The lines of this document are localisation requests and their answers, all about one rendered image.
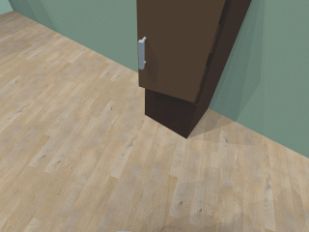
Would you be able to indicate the handle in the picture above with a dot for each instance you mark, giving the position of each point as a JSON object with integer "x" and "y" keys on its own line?
{"x": 141, "y": 54}

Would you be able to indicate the cupboard door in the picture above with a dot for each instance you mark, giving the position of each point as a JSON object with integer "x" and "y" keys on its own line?
{"x": 179, "y": 36}

